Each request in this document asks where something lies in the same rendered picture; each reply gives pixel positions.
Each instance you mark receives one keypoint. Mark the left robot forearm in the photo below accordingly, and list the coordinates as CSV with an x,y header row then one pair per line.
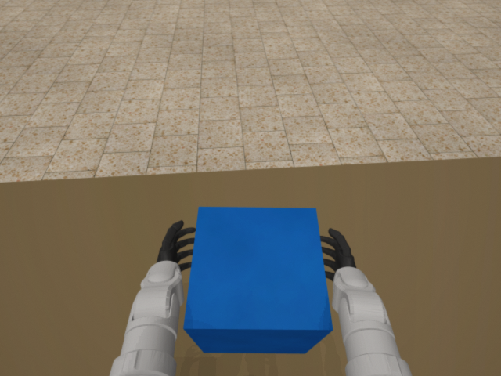
x,y
149,340

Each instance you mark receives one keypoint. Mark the robot left hand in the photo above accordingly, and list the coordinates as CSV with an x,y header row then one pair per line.
x,y
170,246

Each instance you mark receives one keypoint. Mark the robot right hand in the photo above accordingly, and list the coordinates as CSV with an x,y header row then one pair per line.
x,y
342,255

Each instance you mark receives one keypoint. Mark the carton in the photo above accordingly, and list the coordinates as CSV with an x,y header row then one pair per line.
x,y
257,281

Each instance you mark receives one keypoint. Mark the right robot forearm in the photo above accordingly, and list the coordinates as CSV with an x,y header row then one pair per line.
x,y
367,334

